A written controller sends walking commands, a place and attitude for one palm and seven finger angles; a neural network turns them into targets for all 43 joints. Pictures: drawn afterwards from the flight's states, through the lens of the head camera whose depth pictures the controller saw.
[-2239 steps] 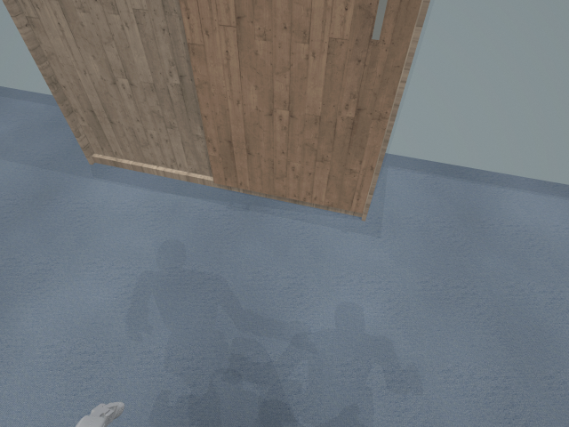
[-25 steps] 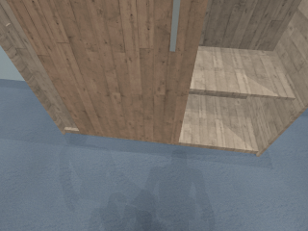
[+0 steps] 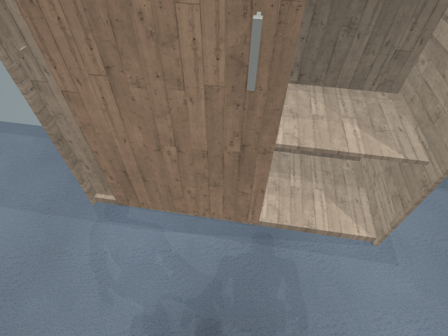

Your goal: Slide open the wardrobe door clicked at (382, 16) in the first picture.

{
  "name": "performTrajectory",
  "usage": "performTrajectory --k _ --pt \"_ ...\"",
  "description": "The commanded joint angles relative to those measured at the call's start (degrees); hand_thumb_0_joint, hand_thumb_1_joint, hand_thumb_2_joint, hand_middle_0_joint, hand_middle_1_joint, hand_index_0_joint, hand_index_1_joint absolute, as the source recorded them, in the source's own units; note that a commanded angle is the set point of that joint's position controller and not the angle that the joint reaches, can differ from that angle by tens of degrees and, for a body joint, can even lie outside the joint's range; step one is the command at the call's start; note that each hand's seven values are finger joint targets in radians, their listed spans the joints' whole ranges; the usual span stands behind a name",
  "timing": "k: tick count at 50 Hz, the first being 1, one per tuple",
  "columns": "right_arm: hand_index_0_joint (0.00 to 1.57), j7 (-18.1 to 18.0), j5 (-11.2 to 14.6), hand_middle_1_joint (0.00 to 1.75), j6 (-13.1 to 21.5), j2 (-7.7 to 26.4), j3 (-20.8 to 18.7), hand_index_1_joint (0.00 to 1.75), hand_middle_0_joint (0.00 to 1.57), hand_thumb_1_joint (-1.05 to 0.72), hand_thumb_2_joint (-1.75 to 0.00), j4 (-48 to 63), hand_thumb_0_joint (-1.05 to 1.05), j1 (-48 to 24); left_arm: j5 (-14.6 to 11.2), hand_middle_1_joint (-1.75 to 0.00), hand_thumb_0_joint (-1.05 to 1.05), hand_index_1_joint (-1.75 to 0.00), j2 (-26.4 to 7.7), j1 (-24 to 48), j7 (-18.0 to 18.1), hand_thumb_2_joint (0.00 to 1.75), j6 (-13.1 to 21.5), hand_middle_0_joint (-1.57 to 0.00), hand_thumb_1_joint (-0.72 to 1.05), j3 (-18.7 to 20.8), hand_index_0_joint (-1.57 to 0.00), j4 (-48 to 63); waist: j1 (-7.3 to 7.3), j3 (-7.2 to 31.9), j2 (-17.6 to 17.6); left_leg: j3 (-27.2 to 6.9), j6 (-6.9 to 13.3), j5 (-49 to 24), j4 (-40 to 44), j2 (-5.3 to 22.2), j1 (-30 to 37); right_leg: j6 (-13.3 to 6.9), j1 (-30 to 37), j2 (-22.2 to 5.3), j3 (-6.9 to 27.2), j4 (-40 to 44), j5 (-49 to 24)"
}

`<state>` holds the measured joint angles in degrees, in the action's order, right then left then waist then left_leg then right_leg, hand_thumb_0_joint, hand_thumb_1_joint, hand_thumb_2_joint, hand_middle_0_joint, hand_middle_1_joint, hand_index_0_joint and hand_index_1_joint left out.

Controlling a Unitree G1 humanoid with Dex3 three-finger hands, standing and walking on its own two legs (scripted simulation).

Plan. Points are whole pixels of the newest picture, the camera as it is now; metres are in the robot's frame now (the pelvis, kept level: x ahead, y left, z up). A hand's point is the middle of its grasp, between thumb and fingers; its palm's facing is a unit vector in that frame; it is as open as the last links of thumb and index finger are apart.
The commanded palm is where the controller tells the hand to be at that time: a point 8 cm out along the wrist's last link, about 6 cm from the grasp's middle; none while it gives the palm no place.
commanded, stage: let the arm hang, fingers relaxed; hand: right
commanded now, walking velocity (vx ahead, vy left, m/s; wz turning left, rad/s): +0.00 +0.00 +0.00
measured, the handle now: (254, 53) +0.73 -0.02 +0.15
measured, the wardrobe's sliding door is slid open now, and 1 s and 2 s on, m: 0.57 0.57 0.57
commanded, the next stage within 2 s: look to check the result in 0.08 s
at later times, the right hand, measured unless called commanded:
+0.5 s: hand out of the picture +0.05 -0.20 -0.17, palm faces -0.01 +0.97 -0.25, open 7.3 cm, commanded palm none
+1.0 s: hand out of the picture +0.10 -0.22 -0.15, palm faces -0.02 +0.95 -0.30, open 7.3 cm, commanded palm none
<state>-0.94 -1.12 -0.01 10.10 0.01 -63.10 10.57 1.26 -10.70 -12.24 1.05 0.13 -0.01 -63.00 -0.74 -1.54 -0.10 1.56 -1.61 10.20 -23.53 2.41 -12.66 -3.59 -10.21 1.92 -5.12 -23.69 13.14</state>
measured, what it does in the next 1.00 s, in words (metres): stands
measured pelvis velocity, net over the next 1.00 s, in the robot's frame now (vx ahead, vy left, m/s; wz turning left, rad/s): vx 0.02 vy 0.01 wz -0.01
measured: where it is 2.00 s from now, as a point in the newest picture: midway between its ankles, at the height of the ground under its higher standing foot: outside the picture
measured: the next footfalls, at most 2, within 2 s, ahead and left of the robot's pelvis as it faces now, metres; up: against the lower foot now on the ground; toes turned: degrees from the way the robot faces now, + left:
none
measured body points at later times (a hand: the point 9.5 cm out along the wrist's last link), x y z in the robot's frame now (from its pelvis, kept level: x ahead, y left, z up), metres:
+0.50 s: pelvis +0.02 +0.00 +0.00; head +0.04 +0.00 +0.45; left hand +0.05 +0.26 -0.15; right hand +0.05 -0.26 -0.15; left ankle +0.03 +0.14 -0.74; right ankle +0.00 -0.07 -0.74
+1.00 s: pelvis +0.02 +0.01 +0.01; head +0.04 +0.01 +0.46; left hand +0.10 +0.30 -0.13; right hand +0.10 -0.27 -0.13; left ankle +0.03 +0.14 -0.74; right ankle +0.00 -0.07 -0.74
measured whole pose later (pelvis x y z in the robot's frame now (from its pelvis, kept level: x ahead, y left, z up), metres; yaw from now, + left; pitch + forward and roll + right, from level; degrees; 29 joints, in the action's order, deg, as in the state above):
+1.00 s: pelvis +0.02 +0.01 +0.01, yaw -1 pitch -1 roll +0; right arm 0.1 -0.9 0.9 17.7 -0.4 -64.5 5.6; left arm 1.0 -18.1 -5.9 0.5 0.6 0.1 -64.4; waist -0.8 -2.5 -0.1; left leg 2.8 -0.7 9.5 -17.7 1.7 -7.1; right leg -2.4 -4.5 1.5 -3.8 -17.0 11.5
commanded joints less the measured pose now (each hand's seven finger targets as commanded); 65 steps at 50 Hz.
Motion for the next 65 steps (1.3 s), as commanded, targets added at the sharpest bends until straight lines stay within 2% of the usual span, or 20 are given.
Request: performTrajectory --k 1,7,14,17,20,25,37,43,49,65 --pt "0.20 -0.7 0.1 0.30 1.0 8.3 -1.5 0.30 0.20 -0.90 -0.90 1.0 0.00 2.9 -0.2 -0.30 0.00 -0.30 -7.8 -1.8 0.4 0.90 0.9 -0.20 0.90 1.5 -0.20 1.5 0.62 -0.1 1.0 -3.6 2.2 -4.1 3.2 4.0 2.3 1.2 -1.4 -8.8 8.2 6.9 -6.3" --pt "0.20 -0.7 0.2 0.30 1.2 8.3 -1.5 0.30 0.20 -0.90 -0.90 0.6 0.00 2.0 -0.2 -0.30 0.00 -0.30 -8.3 -1.2 0.5 0.90 1.1 -0.20 0.90 1.5 -0.20 1.0 0.26 0.4 0.5 -3.7 2.2 -5.6 3.6 4.3 2.8 1.3 0.5 -8.9 8.0 6.9 -9.2" --pt "0.20 -0.6 0.3 0.30 1.4 9.7 -1.5 0.30 0.20 -0.90 -0.90 0.2 0.00 1.3 -0.3 -0.30 0.00 -0.30 -9.6 -0.1 0.5 0.90 1.2 -0.20 0.90 1.6 -0.20 0.6 0.21 1.2 0.2 -3.9 2.5 -6.7 4.3 4.7 3.7 1.2 2.1 -8.9 7.9 6.9 -10.1" --pt "0.20 -0.6 0.3 0.30 1.7 10.7 -1.6 0.30 0.20 -0.90 -0.90 0.1 0.00 0.9 -0.4 -0.30 0.00 -0.30 -10.4 0.3 0.5 0.90 1.2 -0.20 0.90 1.8 -0.20 0.5 0.09 1.9 -1.0 -3.9 2.6 -7.8 4.5 4.9 4.3 1.2 2.8 -9.0 7.8 6.8 -10.9" --pt "0.20 -0.5 0.4 0.30 1.7 11.4 -1.7 0.30 0.20 -0.90 -0.90 0.1 0.00 0.3 -0.4 -0.30 0.00 -0.30 -11.2 0.8 0.6 0.90 1.4 -0.20 0.90 1.8 -0.20 0.3 0.19 2.7 0.5 -3.8 2.7 -9.0 4.3 4.9 5.4 1.3 3.4 -9.1 7.9 6.9 -12.9" --pt "0.20 -0.4 0.4 0.30 1.5 12.7 -1.7 0.30 0.20 -0.90 -0.90 0.0 0.00 -0.9 -0.4 -0.30 0.00 -0.30 -12.5 2.1 0.5 0.90 1.3 -0.20 0.90 1.8 -0.20 0.3 0.30 0.6 -0.1 -3.8 2.8 -6.8 5.2 4.9 4.8 1.4 2.7 -9.3 8.3 8.2 -10.9" --pt "0.20 -0.1 0.4 0.30 2.2 16.3 -2.2 0.30 0.20 -0.90 -0.90 0.9 0.00 -4.1 -0.4 -0.30 0.00 -0.30 -15.9 5.3 0.3 0.90 1.7 -0.20 0.90 2.2 -0.20 0.9 0.24 3.4 0.2 -3.9 3.1 -11.3 6.2 5.8 7.3 1.6 4.8 -9.5 8.4 8.3 -14.4" --pt "0.20 0.1 0.4 0.30 2.1 17.5 -2.2 0.30 0.20 -0.90 -0.90 1.2 0.00 -5.6 -0.4 -0.30 0.00 -0.30 -17.4 6.6 0.1 0.90 1.7 -0.20 0.90 2.3 -0.20 1.2 0.30 2.8 0.5 -4.1 3.1 -9.8 7.0 5.8 7.2 1.8 4.8 -9.7 8.7 9.4 -13.5" --pt "0.20 0.2 0.5 0.30 2.3 18.5 -2.3 0.30 0.20 -0.90 -0.90 1.4 0.00 -6.6 -0.4 -0.30 0.00 -0.30 -18.7 7.4 0.0 0.90 1.7 -0.20 0.90 2.2 -0.20 1.5 0.17 4.2 0.2 -4.2 3.2 -11.4 7.4 6.0 8.3 2.0 5.8 -9.9 8.6 9.4 -14.7" --pt "0.20 0.3 0.5 0.30 2.4 19.9 -2.2 0.30 0.20 -0.90 -0.90 1.3 0.00 -7.5 -0.5 -0.30 0.00 -0.30 -19.9 8.5 -0.1 0.90 1.6 -0.20 0.90 2.2 -0.20 1.5 0.13 4.3 -0.5 -4.4 3.4 -11.3 8.7 6.3 8.6 2.2 6.6 -10.1 8.6 10.0 -13.4"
